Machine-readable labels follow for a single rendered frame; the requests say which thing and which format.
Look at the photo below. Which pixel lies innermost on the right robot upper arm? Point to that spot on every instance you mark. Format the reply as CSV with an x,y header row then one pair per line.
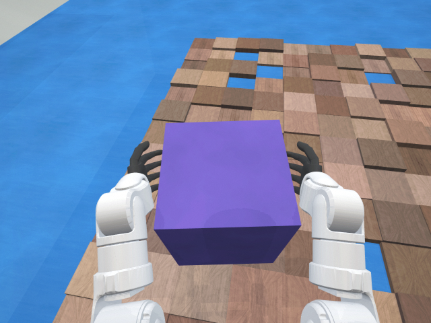
x,y
325,311

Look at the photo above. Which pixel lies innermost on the left robot upper arm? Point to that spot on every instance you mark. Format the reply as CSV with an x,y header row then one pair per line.
x,y
144,311

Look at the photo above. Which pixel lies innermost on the carton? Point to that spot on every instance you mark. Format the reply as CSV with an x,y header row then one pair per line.
x,y
225,193

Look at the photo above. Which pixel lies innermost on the robot right forearm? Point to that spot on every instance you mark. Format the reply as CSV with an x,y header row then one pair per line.
x,y
338,263

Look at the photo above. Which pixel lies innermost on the right robot hand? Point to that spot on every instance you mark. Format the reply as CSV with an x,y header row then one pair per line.
x,y
310,163

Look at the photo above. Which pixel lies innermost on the left robot hand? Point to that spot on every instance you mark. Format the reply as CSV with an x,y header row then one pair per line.
x,y
137,163

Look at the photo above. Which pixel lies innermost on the robot left forearm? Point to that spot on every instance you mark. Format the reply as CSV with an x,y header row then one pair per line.
x,y
123,267

